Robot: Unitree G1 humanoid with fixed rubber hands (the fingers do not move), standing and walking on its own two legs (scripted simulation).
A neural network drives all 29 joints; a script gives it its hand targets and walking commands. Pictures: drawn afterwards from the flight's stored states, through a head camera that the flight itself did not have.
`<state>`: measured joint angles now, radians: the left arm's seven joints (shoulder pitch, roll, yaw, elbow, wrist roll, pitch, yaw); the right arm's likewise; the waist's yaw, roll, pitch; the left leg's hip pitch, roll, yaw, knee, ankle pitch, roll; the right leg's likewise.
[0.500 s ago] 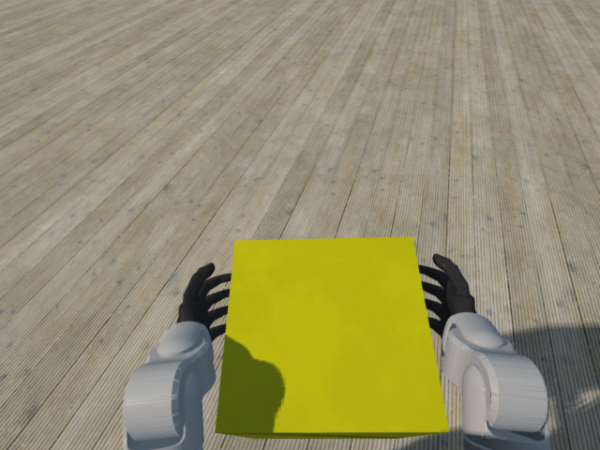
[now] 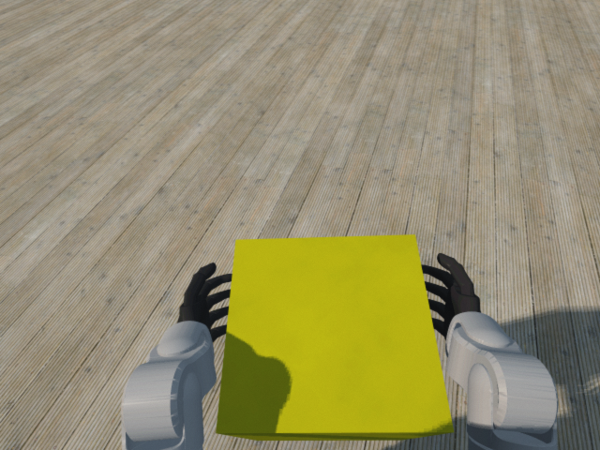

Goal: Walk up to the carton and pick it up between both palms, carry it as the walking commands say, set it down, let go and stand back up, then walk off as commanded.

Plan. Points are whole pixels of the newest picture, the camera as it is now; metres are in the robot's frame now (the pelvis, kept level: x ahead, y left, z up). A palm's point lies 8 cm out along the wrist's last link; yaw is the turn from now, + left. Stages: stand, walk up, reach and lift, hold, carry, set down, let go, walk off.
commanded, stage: carry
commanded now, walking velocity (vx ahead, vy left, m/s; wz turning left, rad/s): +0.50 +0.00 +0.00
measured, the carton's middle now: (326, 350) +0.25 -0.01 +0.01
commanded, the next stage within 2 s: none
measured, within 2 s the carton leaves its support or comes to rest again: neither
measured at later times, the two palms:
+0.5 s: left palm (209, 164) +0.56 +0.18 +0.08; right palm (381, 159) +0.54 -0.12 +0.09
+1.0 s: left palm (248, 72) +0.89 +0.14 +0.09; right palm (374, 65) +0.91 -0.16 +0.08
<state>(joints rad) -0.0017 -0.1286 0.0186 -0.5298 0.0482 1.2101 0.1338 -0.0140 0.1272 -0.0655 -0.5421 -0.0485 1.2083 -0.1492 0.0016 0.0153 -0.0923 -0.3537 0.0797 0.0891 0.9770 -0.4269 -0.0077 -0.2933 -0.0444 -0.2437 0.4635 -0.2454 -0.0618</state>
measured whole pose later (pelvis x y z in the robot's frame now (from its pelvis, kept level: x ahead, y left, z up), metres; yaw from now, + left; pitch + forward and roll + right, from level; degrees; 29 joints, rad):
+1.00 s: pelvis +0.65 -0.02 +0.01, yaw +1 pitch +4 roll +1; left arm 0.01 -0.13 0.03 -0.57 0.05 1.20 0.14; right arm -0.03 0.13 -0.05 -0.55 -0.06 1.19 -0.13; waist 0.02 0.01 0.01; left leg -0.48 0.09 0.04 1.16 -0.31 -0.01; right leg -0.29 -0.02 -0.22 0.38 -0.16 -0.09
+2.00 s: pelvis +1.38 -0.02 +0.01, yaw +1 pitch +4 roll +1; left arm 0.02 -0.13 0.02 -0.57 0.05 1.19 0.14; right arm -0.02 0.13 -0.04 -0.55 -0.06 1.18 -0.13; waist 0.02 0.00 0.00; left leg -0.47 0.08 0.04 1.13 -0.33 -0.01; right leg -0.29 -0.02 -0.22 0.38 -0.17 -0.08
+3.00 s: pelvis +1.99 -0.02 +0.00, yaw +0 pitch +4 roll +1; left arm -0.02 -0.13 0.02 -0.58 0.07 1.18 0.13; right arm -0.06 0.13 -0.05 -0.57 -0.06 1.19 -0.14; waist 0.00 0.02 0.01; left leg -0.36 0.06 0.05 0.67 -0.48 -0.04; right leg -0.37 -0.02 -0.20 0.45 -0.15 -0.09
